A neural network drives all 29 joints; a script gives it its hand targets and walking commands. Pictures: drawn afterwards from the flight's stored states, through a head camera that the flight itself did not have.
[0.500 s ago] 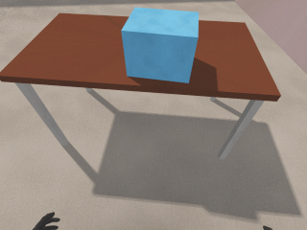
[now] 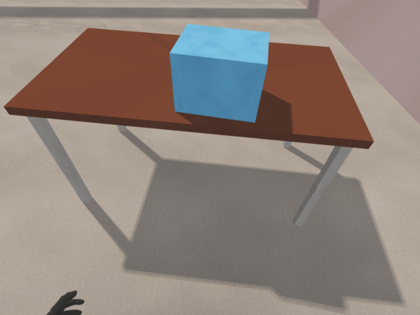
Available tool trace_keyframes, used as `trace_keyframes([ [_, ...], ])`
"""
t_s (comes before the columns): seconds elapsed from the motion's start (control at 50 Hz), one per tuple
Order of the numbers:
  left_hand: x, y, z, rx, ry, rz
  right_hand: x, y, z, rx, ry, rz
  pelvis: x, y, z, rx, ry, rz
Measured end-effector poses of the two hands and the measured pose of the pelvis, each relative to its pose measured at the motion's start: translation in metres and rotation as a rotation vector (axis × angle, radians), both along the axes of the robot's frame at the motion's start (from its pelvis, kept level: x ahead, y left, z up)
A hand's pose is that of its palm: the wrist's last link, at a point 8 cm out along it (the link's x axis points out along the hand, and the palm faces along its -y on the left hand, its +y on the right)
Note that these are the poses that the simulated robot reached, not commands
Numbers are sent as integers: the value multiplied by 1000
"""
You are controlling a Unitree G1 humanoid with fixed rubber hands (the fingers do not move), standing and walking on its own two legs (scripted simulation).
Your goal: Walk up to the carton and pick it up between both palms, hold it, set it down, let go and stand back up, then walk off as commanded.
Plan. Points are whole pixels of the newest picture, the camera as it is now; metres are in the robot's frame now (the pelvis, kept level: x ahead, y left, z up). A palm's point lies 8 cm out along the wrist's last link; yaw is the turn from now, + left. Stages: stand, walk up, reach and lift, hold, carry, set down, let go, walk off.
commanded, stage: walk off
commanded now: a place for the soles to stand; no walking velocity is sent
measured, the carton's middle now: (221, 72) +0.87 -0.02 +0.02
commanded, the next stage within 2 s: stand in 0.10 s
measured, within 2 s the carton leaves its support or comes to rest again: neither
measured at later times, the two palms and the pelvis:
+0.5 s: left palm out of the picture +0.11 +0.31 -0.10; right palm out of the picture +0.12 -0.29 -0.09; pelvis +0.02 +0.01 +0.02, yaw -1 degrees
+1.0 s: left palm out of the picture +0.13 +0.31 -0.10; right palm out of the picture +0.12 -0.29 -0.09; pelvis +0.03 +0.01 +0.02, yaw -2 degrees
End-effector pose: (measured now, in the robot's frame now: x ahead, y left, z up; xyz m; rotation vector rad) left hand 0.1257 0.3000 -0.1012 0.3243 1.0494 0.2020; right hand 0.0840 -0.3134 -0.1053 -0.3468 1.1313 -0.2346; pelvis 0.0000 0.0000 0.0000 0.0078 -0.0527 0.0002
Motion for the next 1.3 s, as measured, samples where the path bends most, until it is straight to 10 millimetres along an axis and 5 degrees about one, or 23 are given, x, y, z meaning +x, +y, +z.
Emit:
trace_keyframes([
  [0.52, -14, 6, 4, -20, 91, 55, 39, 24, 12, 38, -27, 39, 16, 5, 16, -16, 2, -12],
  [1.3, 9, 11, 3, -21, 111, 28, 35, 25, 16, 14, 10, -16, 32, 15, 19, -11, 0, -37],
])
